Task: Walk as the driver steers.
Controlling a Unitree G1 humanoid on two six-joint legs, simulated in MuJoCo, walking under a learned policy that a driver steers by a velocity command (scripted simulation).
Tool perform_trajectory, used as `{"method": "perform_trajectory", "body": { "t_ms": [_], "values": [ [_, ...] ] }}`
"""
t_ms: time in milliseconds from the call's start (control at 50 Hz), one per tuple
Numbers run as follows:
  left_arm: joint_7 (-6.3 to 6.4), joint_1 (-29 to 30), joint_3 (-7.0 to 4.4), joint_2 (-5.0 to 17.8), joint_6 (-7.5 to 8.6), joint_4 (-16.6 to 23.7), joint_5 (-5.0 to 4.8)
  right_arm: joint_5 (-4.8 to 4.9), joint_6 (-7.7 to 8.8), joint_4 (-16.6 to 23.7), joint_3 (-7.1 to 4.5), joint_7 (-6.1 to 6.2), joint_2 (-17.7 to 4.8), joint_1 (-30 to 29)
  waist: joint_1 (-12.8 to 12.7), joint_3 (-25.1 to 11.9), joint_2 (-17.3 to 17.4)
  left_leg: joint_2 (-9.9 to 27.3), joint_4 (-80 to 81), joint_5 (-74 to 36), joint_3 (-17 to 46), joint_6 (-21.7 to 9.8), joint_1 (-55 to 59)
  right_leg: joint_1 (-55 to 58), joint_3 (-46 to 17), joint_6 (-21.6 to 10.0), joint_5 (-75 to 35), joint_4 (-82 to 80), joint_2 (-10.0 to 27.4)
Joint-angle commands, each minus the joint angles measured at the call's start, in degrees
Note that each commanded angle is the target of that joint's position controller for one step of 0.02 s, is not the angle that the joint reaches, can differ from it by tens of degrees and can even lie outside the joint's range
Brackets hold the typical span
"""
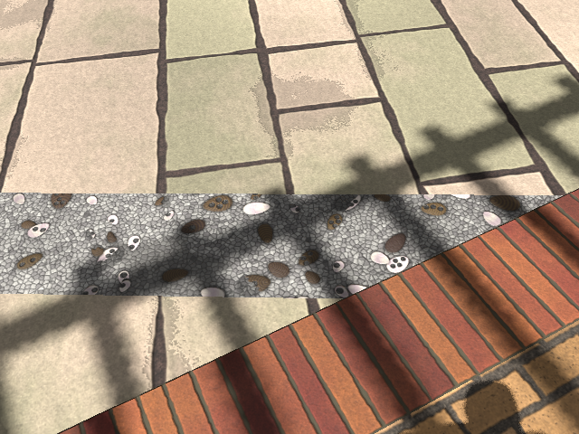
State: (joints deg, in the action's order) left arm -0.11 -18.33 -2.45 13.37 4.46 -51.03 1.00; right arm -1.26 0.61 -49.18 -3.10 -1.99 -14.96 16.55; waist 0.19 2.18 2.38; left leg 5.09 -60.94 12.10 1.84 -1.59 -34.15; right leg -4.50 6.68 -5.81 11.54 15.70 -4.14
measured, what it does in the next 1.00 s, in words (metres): walks ahead, turning left: left foot, then right foot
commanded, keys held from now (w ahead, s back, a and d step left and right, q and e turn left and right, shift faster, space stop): w+q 0.50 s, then w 0.50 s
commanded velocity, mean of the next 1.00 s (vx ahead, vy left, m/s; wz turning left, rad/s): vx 0.50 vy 0.00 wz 0.34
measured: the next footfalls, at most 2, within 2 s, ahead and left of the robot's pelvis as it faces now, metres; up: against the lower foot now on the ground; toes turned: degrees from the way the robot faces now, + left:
left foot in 0.30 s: +0.31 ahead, +0.11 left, +0.00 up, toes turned +14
right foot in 0.82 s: +0.64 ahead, +0.05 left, +0.00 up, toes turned +22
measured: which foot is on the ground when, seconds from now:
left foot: up 0.00-0.28, down 0.30-0.82, up 0.84-1.00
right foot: down 0.00-0.28, up 0.30-0.80, down 0.82-1.00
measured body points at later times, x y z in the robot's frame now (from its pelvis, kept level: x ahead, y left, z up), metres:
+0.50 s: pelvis +0.27 +0.06 -0.01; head +0.29 +0.07 +0.44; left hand +0.33 +0.34 -0.13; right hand +0.39 -0.20 -0.13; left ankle +0.27 +0.10 -0.75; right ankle +0.32 -0.10 -0.66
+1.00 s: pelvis +0.55 +0.08 -0.01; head +0.57 +0.08 +0.44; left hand +0.52 +0.36 -0.12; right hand +0.71 -0.15 -0.14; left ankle +0.44 +0.18 -0.67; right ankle +0.60 +0.03 -0.75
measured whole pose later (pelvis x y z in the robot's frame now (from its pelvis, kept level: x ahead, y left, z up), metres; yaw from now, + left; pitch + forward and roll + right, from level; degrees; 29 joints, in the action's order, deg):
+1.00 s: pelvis +0.55 +0.08 -0.01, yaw +23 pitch -1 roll +0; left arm -1.0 -16.6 -2.0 14.8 3.6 -46.7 0.9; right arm -1.5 1.5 -48.1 -2.7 -0.4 -16.7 18.2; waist 0.3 2.6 1.8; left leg -2.2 -62.6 19.5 4.0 -3.7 -22.1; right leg -13.4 3.0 -4.9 10.3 24.0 -3.6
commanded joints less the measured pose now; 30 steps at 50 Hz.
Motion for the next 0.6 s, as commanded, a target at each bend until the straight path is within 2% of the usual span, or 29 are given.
{"method": "perform_trajectory", "body": {
  "t_ms": [20,100,180,240,260,280,300,320,340,360,380,400,420,440,480,520,600],
  "values": [
    [0.27,-0.82,-1.13,5.84,1.58,1.92,-0.08,-0.05,-0.05,2.65,-0.77,-0.28,-2.54,-1.01,0.0,2.64,-5.66,0.29,2.77,-6.82,0.83,0.36,-5.18,-0.78,-5.68,-2.82,-17.96,-9.52,15.47],
    [0.77,-2.65,-0.71,5.64,1.8,0.57,-0.15,-0.33,0.27,4.7,0.11,-0.68,-1.27,-7.43,-1.26,3.84,-5.58,-0.7,13.59,-13.07,-3.03,-0.14,-5.19,2.44,-0.35,-1.52,-24.82,-8.74,15.17],
    [1.76,-6.99,-0.54,6.4,1.2,-1.74,0.1,-0.68,0.52,7.78,0.95,-1.25,-0.46,-13.73,-3.16,4.65,-5.28,-2.79,22.59,-11.15,-8.58,-2.91,-4.1,9.8,3.05,-0.42,-37.07,-4.81,16.91],
    [2.61,-5.82,-0.91,9.07,0.38,-1.94,0.45,-0.84,0.3,7.31,0.36,-0.77,-1.93,-9.06,-0.07,0.4,-7.95,-7.99,24.04,-2.62,-12.14,-6.57,4.36,13.48,5.57,0.89,-61.96,6.6,17.86],
    [2.79,-4.68,-1.22,10.19,-0.12,-1.6,0.69,-0.94,0.39,6.18,-0.17,-0.51,-3.05,-4.21,2.36,-2.34,-8.66,-9.55,24.48,0.52,-12.01,-8.07,9.81,12.73,5.94,0.75,-65.67,14.25,18.35],
    [2.7,-3.71,-1.41,10.85,-0.62,-0.95,0.78,-1.09,0.74,4.25,-1.11,-0.11,-4.81,2.6,5.38,-6.26,-8.32,-10.69,27.07,1.79,-10.45,-9.78,18.23,9.72,5.83,0.37,-61.45,24.76,18.25],
    [2.34,-1.56,-1.49,11.05,-0.66,0.4,0.29,-1.68,1.11,2.07,-2.57,0.58,-8.04,10.75,10.14,-10.26,-4.54,-7.42,32.82,0.96,-3.85,-12.67,31.04,0.11,6.67,1.39,-46.22,40.72,15.97],
    [1.15,-4.72,-0.14,4.01,-0.13,3.82,-0.26,-1.52,0.77,2.31,-4.61,1.54,-15.39,10.68,5.67,-14.75,9.1,10.31,33.62,-4.9,23.57,-20.99,49.07,-24.51,5.77,4.43,7.03,63.35,5.14],
    [0.78,-0.04,-0.75,7.33,0.53,6.08,-0.03,0.97,0.24,2.93,-4.9,1.24,-15.81,10.43,7.31,-19.3,4.6,14.37,41.39,-7.1,41.14,-25.75,52.87,-34.76,-7.88,4.89,17.19,72.67,0.56],
    [0.56,3.54,-0.46,7.2,1.36,7.67,-0.11,1.21,0.02,3.04,-4.47,1.8,-13.85,7.03,5.9,-10.69,0.51,13.75,43.17,-7.15,32.68,-23.67,46.8,-39.72,-10.77,4.46,11.76,70.45,4.91],
    [0.51,3.77,-0.32,7.38,1.9,7.85,-0.3,1.09,0.02,2.94,-3.51,1.97,-10.27,4.84,3.66,-5.06,-3.31,11.76,44.68,-9.87,27.12,-20.89,38.74,-38.03,-9.82,4.5,8.38,64.98,7.01],
    [0.59,3.29,-0.46,7.22,1.56,7.35,0.07,0.82,0.27,3.17,-2.83,2.08,-7.95,2.4,1.04,-1.57,-5.59,8.6,45.55,-13.9,22.2,-18.16,32.07,-35.03,-9.59,4.89,7.54,60.24,8.5],
    [0.5,2.32,-0.36,6.85,0.32,7.58,0.95,1.09,0.67,3.47,-2.36,2.26,-6.66,0.83,-0.89,-1.03,-4.91,5.88,46.42,-16.97,18.44,-16.93,27.4,-31.38,-9.66,5.91,7.43,56.95,9.29],
    [0.26,1.32,-0.24,6.17,-1.02,7.46,1.48,1.1,1.27,3.67,-2.13,2.18,-6.54,0.47,-1.84,-1.53,-3.82,4.21,47.02,-18.41,15.99,-16.2,24.91,-28.88,-9.41,6.69,7.41,54.39,9.64],
    [-0.12,1.87,-0.05,5.25,-2.78,8.31,1.76,1.29,2.38,3.37,-2.45,1.92,-8.04,1.89,-2.31,-1.76,-2.47,1.9,47.65,-21.88,13.45,-15.93,22.59,-28.41,-7.87,7.91,5.91,49.85,9.64],
    [-0.37,5.46,0.13,4.88,-3.16,9.86,1.64,1.34,2.72,3.29,-2.65,1.83,-8.98,3.62,-1.47,-1.06,-1.34,0.67,48.74,-22.08,12.17,-14.89,22.24,-30.26,-6.78,8.66,0.97,43.95,9.95],
    [-0.7,13.24,0.53,4.58,-3.03,12.07,1.28,1.58,2.82,2.56,-2.15,1.68,-7.9,8.14,2.3,-0.6,1.05,-0.44,48.35,-24.78,10.6,-11.13,27.2,-32.08,-5.81,8.22,-9.57,30.91,9.55]
  ]
}}
Velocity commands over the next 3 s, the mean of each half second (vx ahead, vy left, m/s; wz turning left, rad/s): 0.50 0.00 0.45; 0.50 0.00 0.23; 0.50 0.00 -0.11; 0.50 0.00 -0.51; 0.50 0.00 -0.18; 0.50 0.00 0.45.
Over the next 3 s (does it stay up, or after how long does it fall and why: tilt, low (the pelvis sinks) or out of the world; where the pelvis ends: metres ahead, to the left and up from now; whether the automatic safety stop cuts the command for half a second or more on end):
stays up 1.58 0.34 -0.13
